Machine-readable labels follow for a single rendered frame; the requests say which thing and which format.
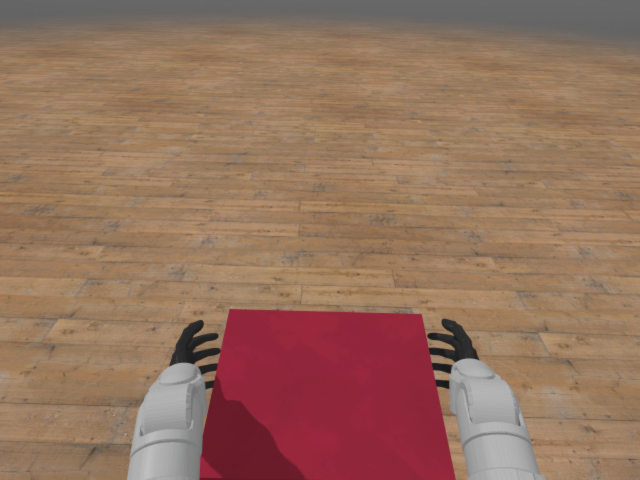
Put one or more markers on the robot left forearm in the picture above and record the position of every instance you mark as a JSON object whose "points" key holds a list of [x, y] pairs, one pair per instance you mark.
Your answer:
{"points": [[168, 435]]}

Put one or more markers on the robot right forearm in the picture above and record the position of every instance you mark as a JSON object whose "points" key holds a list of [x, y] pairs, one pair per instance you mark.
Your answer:
{"points": [[493, 433]]}

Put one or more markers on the robot left hand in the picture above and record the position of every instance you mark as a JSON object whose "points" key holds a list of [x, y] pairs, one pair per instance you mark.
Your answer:
{"points": [[187, 343]]}

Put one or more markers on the robot right hand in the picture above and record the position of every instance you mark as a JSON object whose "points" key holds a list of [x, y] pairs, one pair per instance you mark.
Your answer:
{"points": [[460, 342]]}

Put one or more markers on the carton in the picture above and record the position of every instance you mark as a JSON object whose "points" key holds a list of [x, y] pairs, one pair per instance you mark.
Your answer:
{"points": [[315, 395]]}

